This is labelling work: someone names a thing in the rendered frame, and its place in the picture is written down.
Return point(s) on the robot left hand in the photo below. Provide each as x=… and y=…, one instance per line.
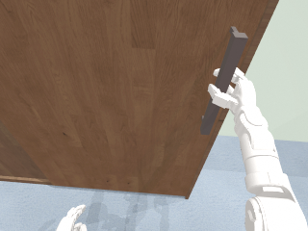
x=68, y=223

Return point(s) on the handle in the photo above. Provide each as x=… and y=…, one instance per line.
x=227, y=69

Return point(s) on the robot right upper arm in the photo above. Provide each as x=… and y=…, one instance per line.
x=273, y=214

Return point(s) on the robot right hand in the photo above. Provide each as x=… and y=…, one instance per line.
x=243, y=94

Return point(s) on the right robot forearm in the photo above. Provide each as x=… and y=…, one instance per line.
x=264, y=174

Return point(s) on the wardrobe door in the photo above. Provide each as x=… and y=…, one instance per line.
x=109, y=94
x=14, y=160

